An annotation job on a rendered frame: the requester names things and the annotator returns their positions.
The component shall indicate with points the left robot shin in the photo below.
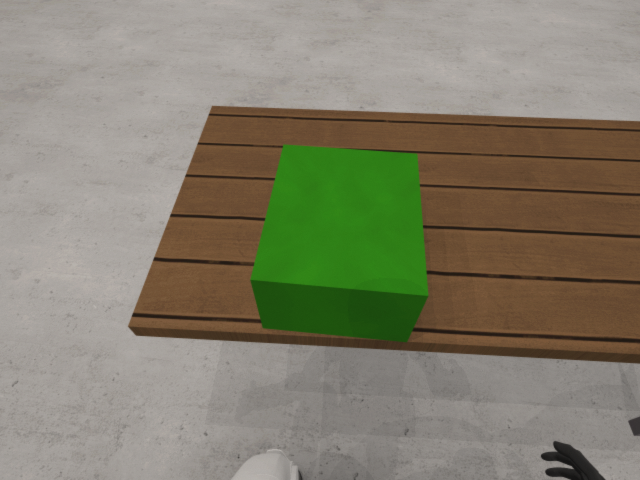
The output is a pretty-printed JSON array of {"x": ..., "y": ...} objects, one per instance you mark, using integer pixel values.
[{"x": 276, "y": 451}]

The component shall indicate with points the robot left thigh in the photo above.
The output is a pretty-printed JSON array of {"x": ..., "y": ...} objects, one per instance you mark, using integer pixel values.
[{"x": 270, "y": 466}]

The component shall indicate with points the table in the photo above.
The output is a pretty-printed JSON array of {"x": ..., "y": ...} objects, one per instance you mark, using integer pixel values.
[{"x": 531, "y": 232}]

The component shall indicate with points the carton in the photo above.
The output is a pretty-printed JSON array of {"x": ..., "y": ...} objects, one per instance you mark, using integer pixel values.
[{"x": 342, "y": 247}]

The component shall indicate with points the robot right hand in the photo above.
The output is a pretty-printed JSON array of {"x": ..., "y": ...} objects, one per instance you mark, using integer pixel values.
[{"x": 583, "y": 469}]

